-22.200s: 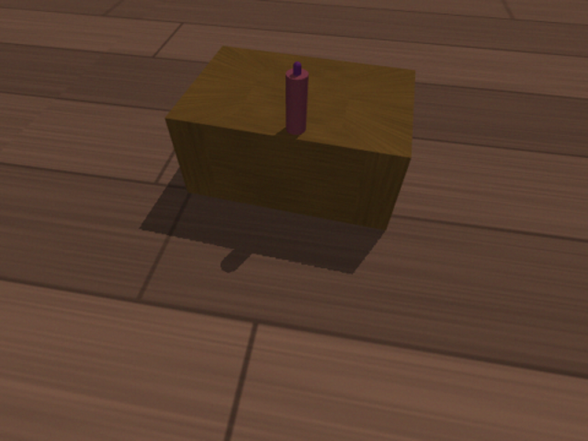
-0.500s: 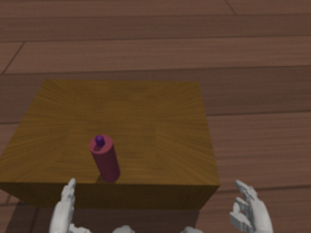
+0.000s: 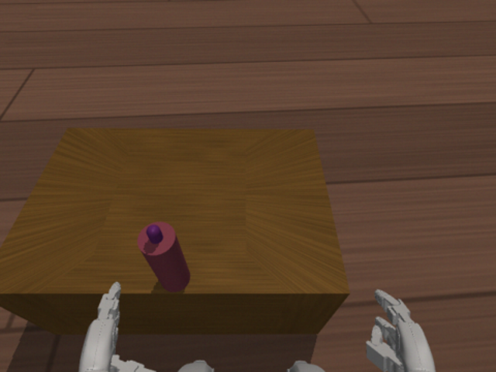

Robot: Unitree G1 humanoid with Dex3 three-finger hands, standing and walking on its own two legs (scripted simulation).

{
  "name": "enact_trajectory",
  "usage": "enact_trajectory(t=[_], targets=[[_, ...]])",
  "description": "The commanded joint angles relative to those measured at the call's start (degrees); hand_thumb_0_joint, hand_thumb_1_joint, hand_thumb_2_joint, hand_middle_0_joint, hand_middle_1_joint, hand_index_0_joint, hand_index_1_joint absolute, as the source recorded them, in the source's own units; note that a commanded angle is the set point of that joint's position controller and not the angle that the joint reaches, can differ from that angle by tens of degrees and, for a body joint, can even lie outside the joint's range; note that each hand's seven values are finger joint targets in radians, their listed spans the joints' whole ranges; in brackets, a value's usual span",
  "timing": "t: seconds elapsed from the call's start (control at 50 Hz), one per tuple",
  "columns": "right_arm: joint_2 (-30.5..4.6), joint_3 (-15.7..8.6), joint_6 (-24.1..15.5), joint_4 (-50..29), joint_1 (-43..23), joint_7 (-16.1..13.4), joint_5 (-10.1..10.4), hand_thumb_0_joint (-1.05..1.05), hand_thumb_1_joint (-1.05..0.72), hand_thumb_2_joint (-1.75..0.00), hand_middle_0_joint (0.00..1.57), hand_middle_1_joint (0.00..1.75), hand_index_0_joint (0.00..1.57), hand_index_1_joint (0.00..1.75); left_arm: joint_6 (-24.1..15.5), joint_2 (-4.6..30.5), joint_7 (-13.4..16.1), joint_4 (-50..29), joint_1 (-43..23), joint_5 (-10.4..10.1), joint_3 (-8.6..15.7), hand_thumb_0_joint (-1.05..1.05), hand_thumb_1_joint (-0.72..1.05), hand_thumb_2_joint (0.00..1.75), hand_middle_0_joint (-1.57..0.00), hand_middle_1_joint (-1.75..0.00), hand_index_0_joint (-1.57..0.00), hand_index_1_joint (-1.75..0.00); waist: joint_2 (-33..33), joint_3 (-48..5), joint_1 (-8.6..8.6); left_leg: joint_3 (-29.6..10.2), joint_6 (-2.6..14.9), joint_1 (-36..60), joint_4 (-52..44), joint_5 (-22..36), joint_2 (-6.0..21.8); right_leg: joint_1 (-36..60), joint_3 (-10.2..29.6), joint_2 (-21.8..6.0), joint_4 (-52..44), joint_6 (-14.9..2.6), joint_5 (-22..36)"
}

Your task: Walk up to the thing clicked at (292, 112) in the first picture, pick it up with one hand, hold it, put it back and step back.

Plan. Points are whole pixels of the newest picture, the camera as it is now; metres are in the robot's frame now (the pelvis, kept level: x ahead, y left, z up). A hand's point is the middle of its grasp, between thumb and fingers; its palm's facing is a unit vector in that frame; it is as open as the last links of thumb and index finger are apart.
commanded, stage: home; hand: left
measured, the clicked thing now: (165, 256) +0.38 +0.20 -0.17
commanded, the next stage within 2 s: stand in 1.48 s
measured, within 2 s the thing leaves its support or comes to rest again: neither
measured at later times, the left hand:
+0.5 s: hand (139, 342) +0.18 +0.18 -0.05, palm faces +0.13 -0.96 -0.24, open 17.2 cm
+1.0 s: hand (140, 340) +0.18 +0.18 -0.05, palm faces +0.13 -0.96 -0.24, open 17.2 cm
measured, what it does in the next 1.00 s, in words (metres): stands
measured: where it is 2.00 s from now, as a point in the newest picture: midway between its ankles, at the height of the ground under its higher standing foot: outside the picture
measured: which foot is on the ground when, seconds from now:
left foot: down 0.00-1.00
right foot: down 0.00-1.00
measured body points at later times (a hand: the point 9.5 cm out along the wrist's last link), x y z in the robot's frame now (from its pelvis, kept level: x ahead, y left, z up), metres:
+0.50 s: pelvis +0.00 +0.00 +0.00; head +0.03 +0.01 +0.45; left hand +0.17 +0.23 -0.03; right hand +0.17 -0.22 -0.03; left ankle +0.01 +0.13 -0.68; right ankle +0.02 -0.13 -0.68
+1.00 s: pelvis +0.01 +0.00 +0.00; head +0.03 +0.01 +0.45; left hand +0.17 +0.23 -0.03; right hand +0.17 -0.22 -0.03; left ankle +0.01 +0.13 -0.68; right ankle +0.02 -0.13 -0.68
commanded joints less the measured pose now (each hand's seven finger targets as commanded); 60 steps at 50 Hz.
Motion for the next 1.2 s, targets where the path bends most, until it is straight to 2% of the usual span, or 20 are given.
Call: enact_trajectory(t=[0.0,0.08,0.24,0.3,0.36,0.42,0.48,0.54,0.58,0.66,0.7,0.94,0.96,1.0,1.02,1.04,1.06,1.1,1.14,1.18], targets=[[-5.78,-3.07,-3.69,-10.64,-1.96,-0.46,-0.39,0.0,-0.9,-0.9,0.2,0.3,0.2,0.3,-3.27,5.65,0.23,-10.95,-2.02,0.06,3.05,0.0,-0.49,0.09,-0.06,-0.06,-0.06,-0.06,0.41,-3.8,-0.49,1.95,0.98,3.49,-9.89,7.03,-1.67,3.49,-2.09,1.37,-9.78,-1.07,7.15],[-6.46,-3.89,-3.61,-10.56,-1.09,-0.5,-0.45,0.0,-0.9,-0.9,0.2,0.3,0.2,0.3,-3.0,6.02,0.26,-10.49,-1.33,0.1,3.96,0.0,-0.51,0.08,-0.05,-0.06,-0.06,-0.06,1.31,-5.77,-0.06,1.7,0.73,4.45,-9.45,11.23,-1.43,4.65,-2.34,1.56,-8.35,-1.38,10.73],[-6.24,-3.79,-3.62,-10.78,-1.75,-0.27,-0.49,0.0,-0.9,-0.9,0.2,0.3,0.2,0.3,-2.63,4.19,0.16,-8.78,-0.34,0.11,2.43,0.0,-0.51,0.07,-0.05,-0.06,-0.05,-0.06,0.8,-4.41,-0.33,1.14,0.65,4.08,-10.29,9.89,-1.18,4.22,-2.79,1.81,-8.32,-1.42,9.23],[-6.11,-3.43,-3.58,-10.38,-1.1,-0.29,-0.47,0.0,-0.9,-0.9,0.2,0.3,0.2,0.3,-2.82,6.47,0.29,-11.23,-2.1,0.12,4.16,0.0,-0.5,0.08,-0.06,-0.06,-0.06,-0.06,1.27,-5.64,0.08,1.41,0.68,4.52,-9.58,11.76,-1.4,5.15,-2.54,1.55,-8.34,-1.33,11.09],[-5.88,-3.3,-3.48,-10.8,-2.12,-0.31,-0.59,0.0,-0.9,-0.9,0.2,0.3,0.2,0.3,-2.66,4.73,0.1,-9.67,-0.3,0.0,2.72,0.0,-0.51,0.08,-0.05,-0.06,-0.05,-0.06,-0.05,-4.86,-0.03,1.47,0.82,3.7,-9.4,11.2,-1.46,4.82,-2.48,1.46,-8.77,-1.18,10.76],[-5.99,-3.28,-3.43,-10.0,-1.49,-0.32,-0.45,0.0,-0.9,-0.9,0.2,0.3,0.2,0.3,-3.08,6.94,0.25,-13.47,-3.65,0.03,3.96,0.0,-0.5,0.08,-0.06,-0.06,-0.06,-0.06,1.9,-4.7,-0.2,1.44,0.73,4.1,-10.2,8.87,-1.45,4.03,-2.43,1.46,-8.85,-1.36,8.54],[-6.15,-3.63,-3.63,-10.7,-1.84,-0.31,-0.48,0.0,-0.9,-0.9,0.2,0.3,0.2,0.3,-2.67,4.44,-0.04,-9.28,-0.37,-0.01,2.74,0.0,-0.49,0.09,-0.06,-0.06,-0.06,-0.06,-0.59,-4.06,-0.32,1.56,0.92,3.67,-10.01,8.6,-1.47,4.05,-2.4,1.5,-9.24,-1.2,8.41],[-5.92,-3.07,-3.46,-10.23,-1.4,-0.3,-0.43,0.0,-0.9,-0.9,0.2,0.3,0.2,0.3,-3.01,6.7,0.17,-13.22,-3.11,0.04,4.03,0.0,-0.49,0.09,-0.06,-0.06,-0.06,-0.06,0.72,-5.05,-0.13,1.45,0.84,4.17,-9.91,9.83,-1.44,4.32,-2.42,1.5,-8.79,-1.24,9.54],[-5.99,-3.47,-3.59,-11.19,-1.87,-0.28,-0.53,0.0,-0.9,-0.9,0.2,0.3,0.2,0.3,-2.57,4.49,-0.09,-9.74,-0.48,0.06,2.91,0.0,-0.5,0.08,-0.06,-0.06,-0.06,-0.06,0.19,-5.01,-0.32,1.79,0.84,3.89,-9.4,10.32,-1.55,4.47,-2.16,1.36,-8.95,-1.18,10.02],[-5.71,-3.2,-3.41,-10.39,-1.32,-0.36,-0.55,0.0,-0.9,-0.9,0.2,0.3,0.2,0.3,-2.93,6.67,0.13,-12.86,-3.04,0.06,4.25,0.0,-0.51,0.07,-0.05,-0.06,-0.05,-0.06,0.89,-5.34,-0.29,1.67,0.89,3.7,-9.66,8.58,-1.65,4.32,-2.22,1.3,-9.36,-1.16,8.39],[-5.82,-3.47,-3.62,-10.65,-1.78,-0.3,-0.6,0.0,-0.9,-0.9,0.2,0.3,0.2,0.3,-2.56,4.89,-0.08,-9.5,-0.22,0.05,3.19,0.0,-0.51,0.08,-0.06,-0.06,-0.06,-0.06,-0.52,-4.04,-0.46,1.94,1.04,3.32,-9.38,8.26,-1.78,4.0,-2.07,1.23,-9.8,-0.88,8.49],[-5.43,-3.0,-3.43,-10.2,-1.16,-0.46,-0.43,0.0,-0.9,-0.9,0.2,0.3,0.2,0.3,-2.85,6.12,-0.03,-12.75,-2.32,0.0,4.0,0.0,-0.49,0.09,-0.06,-0.06,-0.06,-0.06,1.19,-5.55,-0.38,1.48,0.78,4.6,-9.46,10.41,-1.39,4.27,-2.35,1.55,-8.54,-1.26,9.98],[-8.65,-3.49,-3.69,3.68,-5.6,-1.1,-0.16,0.0,-0.9,-0.9,0.2,0.3,0.2,0.3,-2.55,8.58,1.13,-15.91,-0.59,0.32,6.24,0.0,-0.52,0.07,-0.05,-0.06,-0.05,-0.06,1.37,-6.38,-0.16,-0.28,0.77,5.66,-8.65,10.28,-1.17,5.26,-2.93,2.43,-8.78,-1.24,10.25],[-7.69,-2.7,-5.3,2.09,-6.5,-1.28,-0.05,0.0,-0.9,-0.9,0.2,0.3,0.2,0.3,-1.04,4.08,1.11,-10.85,3.63,0.24,2.27,0.0,-0.5,0.09,-0.06,-0.06,-0.06,-0.06,-0.06,-2.8,-1.0,-0.09,0.95,3.88,-8.96,8.97,-1.24,4.64,-2.91,2.27,-9.43,-1.22,9.39],[-7.54,-2.73,-5.54,3.34,-6.62,-1.27,-0.07,0.0,-0.9,-0.9,0.2,0.3,0.2,0.3,-1.32,5.56,1.58,-16.0,1.05,0.15,2.93,0.0,-0.52,0.07,-0.05,-0.06,-0.05,-0.06,2.6,-4.7,-0.73,-0.28,0.76,4.91,-8.96,10.35,-1.02,5.05,-2.96,2.25,-8.76,-1.49,10.72],[-7.45,-2.76,-5.63,4.97,-7.17,-1.55,-0.14,0.0,-0.9,-0.9,0.2,0.3,0.2,0.3,-1.2,5.91,1.9,-14.64,1.19,0.35,3.44,0.0,-0.48,0.1,-0.06,-0.06,-0.06,-0.06,3.27,-5.25,-0.94,0.0,0.65,5.58,-8.76,11.49,-1.04,5.14,-3.07,2.33,-8.64,-1.51,11.51],[-7.86,-2.83,-5.93,5.79,-8.24,-1.62,-0.23,0.0,-0.9,-0.9,0.2,0.3,0.2,0.3,-0.54,3.41,1.77,-9.05,4.03,0.55,1.51,0.0,-0.5,0.09,-0.06,-0.06,-0.06,-0.06,1.11,-2.85,-1.66,-0.07,0.69,5.03,-8.9,11.59,-0.79,4.24,-3.43,2.71,-8.84,-1.45,11.34],[-8.08,-3.1,-6.46,7.8,-8.83,-1.82,-0.29,0.0,-0.9,-0.9,0.2,0.3,0.2,0.3,-1.23,7.82,2.28,-18.53,-2.09,0.36,4.4,0.0,-0.49,0.09,-0.06,-0.06,-0.06,-0.06,3.86,-5.27,-1.4,0.06,0.66,6.04,-8.5,12.57,-0.88,5.29,-3.24,2.36,-9.19,-1.34,12.53],[-8.07,-2.98,-7.13,9.52,-10.05,-1.95,-0.45,0.0,-0.9,-0.9,0.2,0.3,0.2,0.3,-0.09,5.46,2.25,-12.18,2.14,0.69,2.76,0.0,-0.51,0.08,-0.05,-0.06,-0.05,-0.06,1.67,-4.6,-1.77,-0.29,0.8,5.99,-8.39,13.26,-0.76,5.34,-3.63,2.57,-9.02,-1.36,12.8],[-7.86,-2.92,-7.91,10.51,-10.84,-2.07,-0.54,0.0,-0.9,-0.9,0.2,0.3,0.2,0.3,0.17,5.95,2.37,-14.7,0.62,0.47,3.05,0.0,-0.51,0.08,-0.05,-0.06,-0.06,-0.06,2.13,-5.51,-1.57,-0.35,0.83,6.24,-8.18,14.18,-0.75,6.18,-3.51,2.41,-9.1,-1.36,13.8]])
